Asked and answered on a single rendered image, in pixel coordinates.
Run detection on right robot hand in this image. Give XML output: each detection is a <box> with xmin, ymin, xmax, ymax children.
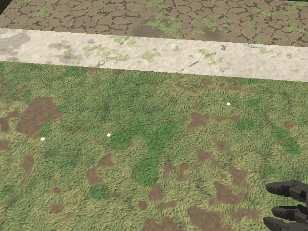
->
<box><xmin>263</xmin><ymin>179</ymin><xmax>308</xmax><ymax>231</ymax></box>

